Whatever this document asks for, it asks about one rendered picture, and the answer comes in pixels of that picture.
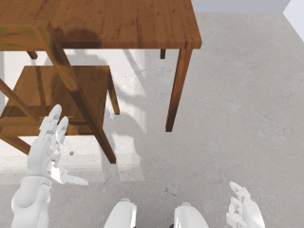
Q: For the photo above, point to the left robot hand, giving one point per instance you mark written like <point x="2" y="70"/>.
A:
<point x="46" y="147"/>

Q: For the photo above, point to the table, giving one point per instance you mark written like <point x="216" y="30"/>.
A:
<point x="118" y="24"/>

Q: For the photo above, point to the left robot forearm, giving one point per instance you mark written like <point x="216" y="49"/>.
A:
<point x="30" y="203"/>

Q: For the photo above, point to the robot thigh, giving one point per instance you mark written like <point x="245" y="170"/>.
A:
<point x="188" y="217"/>
<point x="123" y="215"/>

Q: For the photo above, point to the right robot thigh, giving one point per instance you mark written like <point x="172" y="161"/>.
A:
<point x="188" y="217"/>

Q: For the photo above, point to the right robot hand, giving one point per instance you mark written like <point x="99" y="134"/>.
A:
<point x="249" y="215"/>

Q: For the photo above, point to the left robot thigh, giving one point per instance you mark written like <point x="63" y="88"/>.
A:
<point x="123" y="215"/>

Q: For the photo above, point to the chair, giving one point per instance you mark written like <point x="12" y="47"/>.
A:
<point x="80" y="90"/>

